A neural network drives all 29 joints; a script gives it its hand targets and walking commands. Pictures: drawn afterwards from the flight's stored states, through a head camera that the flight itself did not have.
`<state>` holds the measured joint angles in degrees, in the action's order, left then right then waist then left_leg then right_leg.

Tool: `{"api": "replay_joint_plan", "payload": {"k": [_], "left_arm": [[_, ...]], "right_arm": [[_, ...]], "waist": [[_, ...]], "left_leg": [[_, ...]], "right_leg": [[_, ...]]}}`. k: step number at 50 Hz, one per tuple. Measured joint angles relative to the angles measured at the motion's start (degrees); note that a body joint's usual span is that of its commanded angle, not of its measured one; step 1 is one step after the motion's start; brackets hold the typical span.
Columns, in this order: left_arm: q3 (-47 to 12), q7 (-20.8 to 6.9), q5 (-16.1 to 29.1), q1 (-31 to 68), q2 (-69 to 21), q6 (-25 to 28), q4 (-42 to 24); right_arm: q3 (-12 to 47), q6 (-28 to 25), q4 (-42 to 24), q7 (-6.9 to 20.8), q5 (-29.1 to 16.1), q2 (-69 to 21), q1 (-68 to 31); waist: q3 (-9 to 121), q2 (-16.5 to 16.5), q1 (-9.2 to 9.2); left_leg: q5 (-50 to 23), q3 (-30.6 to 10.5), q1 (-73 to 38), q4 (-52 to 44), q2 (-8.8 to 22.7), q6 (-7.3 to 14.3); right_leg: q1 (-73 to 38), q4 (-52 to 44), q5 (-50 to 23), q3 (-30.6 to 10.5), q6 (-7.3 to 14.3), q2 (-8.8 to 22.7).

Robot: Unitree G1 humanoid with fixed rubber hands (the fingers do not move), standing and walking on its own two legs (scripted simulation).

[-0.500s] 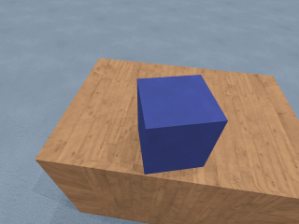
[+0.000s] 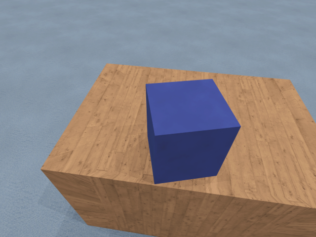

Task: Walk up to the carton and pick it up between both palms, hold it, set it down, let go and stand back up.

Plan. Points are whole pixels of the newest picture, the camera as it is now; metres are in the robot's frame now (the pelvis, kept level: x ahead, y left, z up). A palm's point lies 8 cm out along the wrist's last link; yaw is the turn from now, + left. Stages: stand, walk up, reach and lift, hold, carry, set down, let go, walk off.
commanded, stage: stand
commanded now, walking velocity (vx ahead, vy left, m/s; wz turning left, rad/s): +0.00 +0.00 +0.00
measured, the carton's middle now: (183, 132) +0.44 -0.01 +0.01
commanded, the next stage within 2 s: none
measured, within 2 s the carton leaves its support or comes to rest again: neither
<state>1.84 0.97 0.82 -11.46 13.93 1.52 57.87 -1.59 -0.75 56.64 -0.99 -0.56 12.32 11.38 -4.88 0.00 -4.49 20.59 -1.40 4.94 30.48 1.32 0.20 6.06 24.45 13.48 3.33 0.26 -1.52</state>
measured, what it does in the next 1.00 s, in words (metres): stands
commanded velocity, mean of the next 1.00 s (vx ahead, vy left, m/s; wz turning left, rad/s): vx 0.00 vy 0.00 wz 0.00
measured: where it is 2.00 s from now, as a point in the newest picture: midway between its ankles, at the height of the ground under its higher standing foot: outside the picture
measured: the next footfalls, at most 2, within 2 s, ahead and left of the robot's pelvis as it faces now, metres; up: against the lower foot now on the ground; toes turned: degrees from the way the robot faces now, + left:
none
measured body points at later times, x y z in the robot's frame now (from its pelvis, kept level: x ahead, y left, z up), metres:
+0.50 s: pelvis -0.01 +0.00 +0.00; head -0.01 +0.01 +0.45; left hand +0.04 +0.26 -0.15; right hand +0.08 -0.25 -0.14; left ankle -0.04 +0.11 -0.74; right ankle +0.00 -0.12 -0.74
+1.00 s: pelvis -0.01 +0.00 +0.00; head -0.02 +0.01 +0.45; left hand +0.03 +0.26 -0.15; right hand +0.07 -0.25 -0.14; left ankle -0.04 +0.11 -0.74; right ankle +0.00 -0.12 -0.74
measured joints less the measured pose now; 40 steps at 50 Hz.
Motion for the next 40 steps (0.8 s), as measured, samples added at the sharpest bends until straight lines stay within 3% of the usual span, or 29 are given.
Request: {"api": "replay_joint_plan", "payload": {"k": [40], "left_arm": [[0.0, 0.0, 0.0, 0.0, 0.0, 0.0, 1.4]], "right_arm": [[0.0, 0.0, 2.4, 0.0, 0.0, 0.0, 0.0]], "waist": [[0.0, -1.0, 0.00]], "left_leg": [[-0.9, 0.0, 0.0, 0.0, 0.0, 0.0]], "right_leg": [[0.0, 0.0, -0.9, 0.0, 0.1, 0.0]]}}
